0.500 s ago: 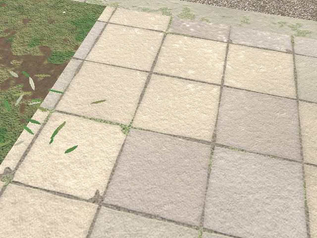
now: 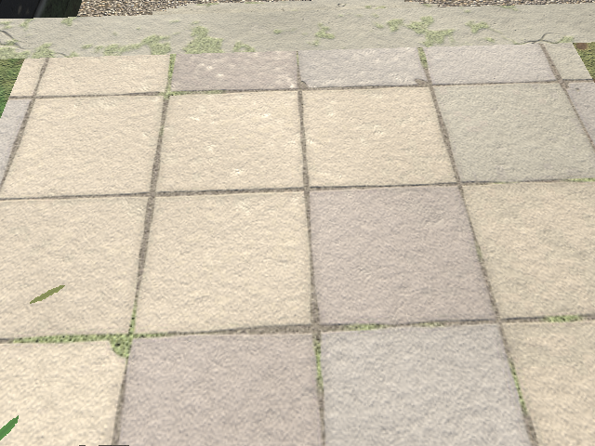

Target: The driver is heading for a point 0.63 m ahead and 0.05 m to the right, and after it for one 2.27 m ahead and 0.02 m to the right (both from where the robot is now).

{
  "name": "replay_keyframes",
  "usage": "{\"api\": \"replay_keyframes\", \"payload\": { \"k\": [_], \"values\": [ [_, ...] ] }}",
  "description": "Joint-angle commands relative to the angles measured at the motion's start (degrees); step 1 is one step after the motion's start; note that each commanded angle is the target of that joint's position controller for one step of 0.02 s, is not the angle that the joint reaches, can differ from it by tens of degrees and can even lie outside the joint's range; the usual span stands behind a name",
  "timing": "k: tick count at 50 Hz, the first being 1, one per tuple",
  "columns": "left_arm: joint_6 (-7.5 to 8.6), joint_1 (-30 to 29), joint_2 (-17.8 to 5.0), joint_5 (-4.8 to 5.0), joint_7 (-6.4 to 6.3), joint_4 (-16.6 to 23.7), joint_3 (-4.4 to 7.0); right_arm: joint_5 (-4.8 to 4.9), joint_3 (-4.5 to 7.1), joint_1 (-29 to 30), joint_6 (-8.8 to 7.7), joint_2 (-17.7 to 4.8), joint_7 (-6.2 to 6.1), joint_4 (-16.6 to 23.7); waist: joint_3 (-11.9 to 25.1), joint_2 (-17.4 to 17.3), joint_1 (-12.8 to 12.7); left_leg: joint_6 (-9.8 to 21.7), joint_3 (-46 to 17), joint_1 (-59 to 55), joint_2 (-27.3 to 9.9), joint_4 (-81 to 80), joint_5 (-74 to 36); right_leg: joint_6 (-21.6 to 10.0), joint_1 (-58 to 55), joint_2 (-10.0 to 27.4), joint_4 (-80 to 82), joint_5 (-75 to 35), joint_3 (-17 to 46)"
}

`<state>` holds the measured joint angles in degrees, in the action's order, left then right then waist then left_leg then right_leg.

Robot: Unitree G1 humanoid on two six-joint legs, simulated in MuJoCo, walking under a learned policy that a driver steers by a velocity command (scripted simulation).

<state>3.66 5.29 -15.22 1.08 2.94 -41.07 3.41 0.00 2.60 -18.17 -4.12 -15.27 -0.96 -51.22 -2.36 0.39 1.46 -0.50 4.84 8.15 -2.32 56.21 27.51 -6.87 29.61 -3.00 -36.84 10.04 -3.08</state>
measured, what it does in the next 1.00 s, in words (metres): walks ahead: left foot, then right foot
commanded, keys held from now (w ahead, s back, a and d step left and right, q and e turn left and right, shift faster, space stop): w+e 0.22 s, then w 0.78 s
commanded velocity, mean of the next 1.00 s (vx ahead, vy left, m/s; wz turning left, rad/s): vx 0.50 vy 0.00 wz -0.25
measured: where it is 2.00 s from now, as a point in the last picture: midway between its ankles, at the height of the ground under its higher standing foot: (340, 200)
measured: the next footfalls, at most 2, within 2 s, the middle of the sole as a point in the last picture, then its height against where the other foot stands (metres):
left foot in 0.44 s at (264, 445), level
right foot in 0.96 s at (394, 347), level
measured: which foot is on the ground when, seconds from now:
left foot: up 0.00-0.42, down 0.44-0.98, up 1.00-1.00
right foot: down 0.00-0.44, up 0.46-0.94, down 0.96-1.00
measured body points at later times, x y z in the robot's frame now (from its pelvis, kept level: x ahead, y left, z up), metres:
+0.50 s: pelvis +0.29 +0.02 +0.01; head +0.32 +0.02 +0.46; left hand +0.39 +0.29 -0.11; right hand +0.44 -0.26 -0.07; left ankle +0.40 +0.10 -0.72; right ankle +0.11 -0.07 -0.67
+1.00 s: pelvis +0.54 -0.07 +0.01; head +0.57 -0.09 +0.46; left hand +0.83 +0.09 -0.05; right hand +0.46 -0.34 -0.12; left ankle +0.41 +0.10 -0.69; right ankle +0.62 -0.19 -0.72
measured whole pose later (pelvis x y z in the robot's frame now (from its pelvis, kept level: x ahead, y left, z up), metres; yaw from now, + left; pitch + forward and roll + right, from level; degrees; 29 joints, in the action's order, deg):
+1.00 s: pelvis +0.54 -0.07 +0.01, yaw -14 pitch +3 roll +1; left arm 5.4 2.2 -14.2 0.2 2.0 -37.0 2.1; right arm 0.7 2.9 -23.1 -3.0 -16.9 -0.1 -50.2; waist -0.9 -0.3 4.5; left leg 0.8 -1.0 4.4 -0.3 36.0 27.6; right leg -3.3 27.8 -0.1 -31.1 5.9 -1.6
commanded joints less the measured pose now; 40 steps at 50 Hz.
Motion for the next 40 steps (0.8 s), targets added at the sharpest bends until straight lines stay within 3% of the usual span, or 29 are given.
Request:
{"api": "replay_keyframes", "payload": {
  "k": [1, 2, 3, 4, 5, 8, 12, 16, 19, 21, 22, 23, 24, 25, 26, 27, 28, 29, 32, 35, 40],
  "values": [
    [0.45, 16.18, -9.67, -0.29, -1.09, 0.32, 3.17, 2.38, 1.05, 5.56, -5.24, -8.33, 1.48, 9.43, 14.6, 4.84, -7.64, 2.35, -11.1, 39.4, 0.31, 24.1, -2.18, -13.92, -45.06, 19.36, 19.2, 0.06, 37.76],
    [0.62, 11.97, -8.41, -0.09, -1.01, 1.28, 2.7, 1.47, 0.99, 6.29, -5.3, -7.49, 1.01, 9.26, 9.6, -1.69, -4.51, 2.23, -10.51, 36.41, -2.27, 18.55, -6.11, -11.82, -35.3, 16.65, 19.88, -5.67, 31.09],
    [0.61, 8.64, -6.52, -0.22, -1.09, 2.34, 2.16, 0.16, 1.6, 6.3, -4.73, -8.08, 0.52, 8.98, 7.1, -2.26, -2.51, 1.58, -10.04, 32.65, -3.83, 13.83, -8.1, -10.69, -28.41, 14.49, 20.92, -10.81, 26.51],
    [0.56, 7.35, -6.05, -0.76, -1.27, 3.18, 1.88, -0.28, 1.85, 5.14, -3.87, -7.92, 0.57, 9.22, 6.22, -0.7, -0.79, 0.98, -10.23, 29.23, -4.62, 11.96, -9.34, -10.59, -23.83, 13.21, 22.38, -13.23, 24.79],
    [0.64, 7.12, -6.39, -0.64, -1.43, 3.43, 2.04, -0.61, 1.9, 4.41, -3.16, -7.29, 0.54, 9.61, 5.77, 0.0, -0.06, 0.06, -9.81, 27.97, -4.72, 9.75, -9.96, -10.94, -21.29, 12.48, 23.36, -15.27, 23.9],
    [0.84, 9.2, -8.64, -0.34, -2.44, 3.18, 2.68, -1.19, 1.57, 7.41, -1.96, -5.46, 0.17, 11.52, 4.01, 0.87, -0.27, -2.56, -7.99, 28.3, -3.85, 1.23, -15.57, -10.68, -16.26, 10.51, 24.44, -20.26, 19.23],
    [0.05, 12.69, -8.97, 0.24, -3.46, 2.27, 2.77, -0.85, 0.69, 15.89, -2.28, -3.41, 0.57, 13.84, 3.37, 3.45, -3.77, -3.0, -7.1, 25.14, -0.54, -17.03, -30.08, -6.75, -15.16, 6.88, 22.75, -14.94, 15.92],
    [-0.08, 16.75, -8.31, 0.28, -3.49, 0.28, 2.37, 0.03, 0.65, 20.87, -3.26, -4.33, 1.94, 15.37, 2.66, 4.77, -6.55, -1.43, -7.25, 23.12, 0.63, -24.83, -34.2, -5.78, -19.91, 9.88, 20.48, -9.96, 19.2],
    [-0.45, 17.17, -8.8, -0.06, -3.67, -0.37, 2.51, 0.04, 1.35, 20.63, -3.97, -6.29, 2.52, 16.14, 2.22, 5.91, -5.63, 1.29, -7.47, 23.05, 1.0, -27.97, -27.14, -4.88, -26.44, 13.07, 16.63, -12.64, 23.18],
    [-0.8, 15.36, -8.63, -0.16, -3.67, -0.06, 2.41, -0.14, 2.33, 13.83, -4.34, -7.84, 2.25, 14.6, 4.64, 6.69, -1.64, 3.96, -5.28, 13.94, 2.72, -31.31, -25.03, -3.26, -27.47, 11.37, 10.36, -24.33, 22.29],
    [-0.72, 14.32, -6.94, -0.56, -3.48, 0.72, 1.67, -0.82, 3.15, 6.32, -4.53, -9.89, 1.94, 13.25, 10.88, 5.23, 1.92, 6.92, -8.37, 1.38, -1.03, -29.64, -27.58, -1.6, -23.88, 8.35, 0.36, -26.44, 19.76],
    [-0.27, 18.0, -4.08, -1.57, -3.49, 1.55, 0.55, -1.3, 4.23, -2.83, -4.4, -14.13, 1.73, 12.32, 19.98, -4.06, 3.4, 12.88, -21.98, -18.0, -11.8, -27.23, -29.35, 1.25, -10.64, 2.49, -17.35, -10.6, 15.27],
    [0.46, 24.54, -2.01, 0.24, -3.29, 0.83, -0.23, -0.47, 4.79, -7.49, -3.6, -14.77, 2.46, 9.28, 23.76, -20.13, 1.84, 19.94, -45.66, -30.04, -20.53, -35.37, -13.9, 4.47, 7.53, -3.58, -32.83, 22.41, 11.99],
    [0.72, 20.05, -7.4, 1.05, -3.24, 0.55, 0.69, 0.93, 3.49, -6.51, -3.4, -9.68, 2.51, 9.79, 16.89, -11.88, 3.6, 17.49, -46.9, -26.09, -19.44, -38.59, -0.91, 4.18, 14.4, 0.05, -38.14, 21.55, 14.99],
    [0.77, 13.06, -9.0, 0.89, -3.13, 2.14, 1.11, 0.84, 2.72, -2.27, -2.92, -7.5, 2.25, 10.45, 8.96, -6.16, 3.79, 15.02, -38.77, -17.97, -17.32, -39.82, -1.86, 4.13, 16.26, 2.62, -38.0, 15.97, 12.61],
    [0.83, 9.79, -8.23, 0.02, -3.07, 2.99, 0.96, 0.19, 2.14, 0.95, -2.5, -6.76, 2.24, 11.06, 4.66, -2.6, 2.32, 14.27, -32.83, -10.19, -15.02, -41.35, -8.34, 4.36, 14.59, 4.99, -35.39, 11.8, 10.3],
    [0.93, 8.96, -7.29, -0.67, -2.97, 3.34, 1.08, -0.25, 1.79, 2.72, -2.4, -5.9, 2.32, 11.11, 2.57, -2.39, 0.8, 14.05, -29.21, -5.29, -12.99, -42.8, -13.34, 4.62, 12.72, 6.82, -31.82, 9.04, 9.67],
    [0.83, 10.02, -6.33, -0.69, -2.85, 3.17, 1.08, -0.65, 1.48, 3.5, -2.5, -5.32, 2.36, 11.1, 2.66, -3.99, -0.61, 13.49, -26.04, -2.33, -11.16, -44.04, -16.99, 4.81, 9.67, 8.09, -29.53, 7.48, 9.25],
    [0.33, 10.51, -3.95, -0.71, -2.92, 3.01, 0.59, 0.02, 1.71, 2.71, -2.88, -6.36, 2.37, 9.91, 2.98, -5.67, -1.48, 14.39, -19.77, 0.39, -9.63, -46.44, -26.01, 6.05, 8.26, 8.97, -23.63, 5.11, 7.04],
    [0.56, 5.07, -2.75, -1.04, -2.96, 4.5, 0.0, 0.36, 2.22, 1.1, -2.4, -8.3, 1.8, 8.61, 2.26, -4.29, -0.15, 14.08, -15.45, -0.16, -9.06, -47.75, -30.9, 7.16, 9.48, 9.46, -13.47, -2.93, 6.03],
    [1.27, -3.74, -2.0, -0.38, -1.93, 6.37, -0.42, 1.15, 2.26, -3.52, -1.4, -9.46, 1.5, 6.05, 0.68, -4.5, 3.29, 12.04, -11.08, -1.58, -8.02, -46.91, -30.03, 7.19, 5.22, 7.07, 0.92, -13.71, 3.92]
  ]
}}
